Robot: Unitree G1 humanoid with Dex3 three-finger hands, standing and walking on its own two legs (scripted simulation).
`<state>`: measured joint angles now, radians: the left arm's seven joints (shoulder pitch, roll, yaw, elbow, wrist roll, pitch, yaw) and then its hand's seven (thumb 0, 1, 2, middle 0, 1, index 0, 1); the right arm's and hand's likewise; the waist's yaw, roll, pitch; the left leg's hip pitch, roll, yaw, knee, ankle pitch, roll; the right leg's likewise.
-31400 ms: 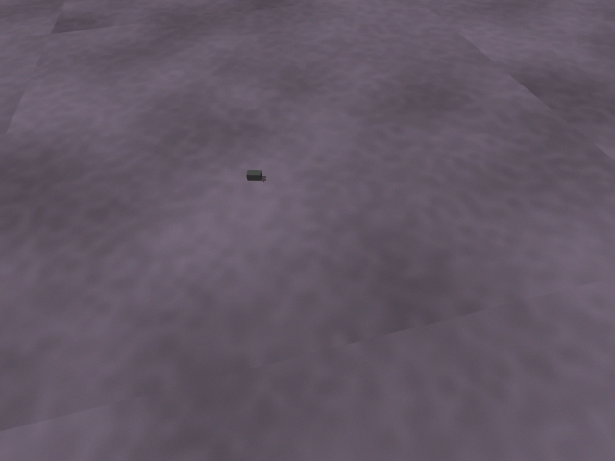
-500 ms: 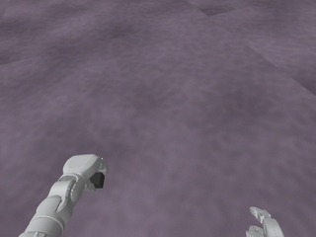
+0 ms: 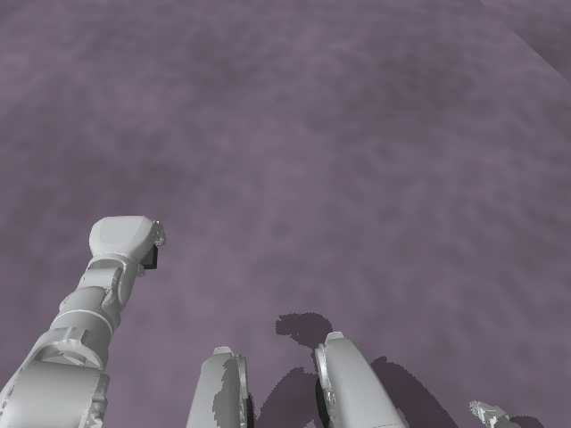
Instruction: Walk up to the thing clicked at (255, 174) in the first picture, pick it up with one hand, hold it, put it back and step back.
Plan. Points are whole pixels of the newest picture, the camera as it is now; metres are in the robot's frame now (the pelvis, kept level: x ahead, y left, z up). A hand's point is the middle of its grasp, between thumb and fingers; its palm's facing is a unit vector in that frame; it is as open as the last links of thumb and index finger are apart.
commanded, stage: crouch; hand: left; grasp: from above
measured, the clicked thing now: (133, 256) +0.41 +0.23 -0.14
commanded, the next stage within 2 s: lower in 1.44 s
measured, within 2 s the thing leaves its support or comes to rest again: neither
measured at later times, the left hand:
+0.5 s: hand (160, 277) +0.43 +0.24 -0.32, palm faces -0.45 +0.02 -0.89, open 6.6 cm
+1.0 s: hand (168, 278) +0.46 +0.25 -0.40, palm faces -0.46 +0.00 -0.89, open 6.6 cm
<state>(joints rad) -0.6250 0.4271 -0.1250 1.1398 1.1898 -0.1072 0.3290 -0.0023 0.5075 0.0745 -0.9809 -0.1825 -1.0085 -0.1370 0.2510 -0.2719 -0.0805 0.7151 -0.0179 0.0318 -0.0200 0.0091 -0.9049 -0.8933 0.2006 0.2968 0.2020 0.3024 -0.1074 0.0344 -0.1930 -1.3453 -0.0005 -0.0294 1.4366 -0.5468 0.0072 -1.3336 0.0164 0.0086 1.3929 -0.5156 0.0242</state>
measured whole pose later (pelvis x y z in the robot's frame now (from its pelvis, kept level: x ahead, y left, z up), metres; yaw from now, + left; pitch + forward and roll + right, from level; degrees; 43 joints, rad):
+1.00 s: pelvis -0.02 +0.00 -0.25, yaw -4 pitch +36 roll -7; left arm -0.98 0.71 0.06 1.43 1.29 -0.23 0.35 0.00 0.52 0.01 -1.02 -0.14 -1.05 -0.09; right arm 0.17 -0.26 0.02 0.73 -0.12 -0.03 0.12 0.00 -0.91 -0.90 0.20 0.30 0.20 0.30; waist -0.24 0.01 -0.10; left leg -2.22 -0.02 -0.10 2.29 -0.70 0.00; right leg -2.18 0.03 -0.06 2.20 -0.66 0.03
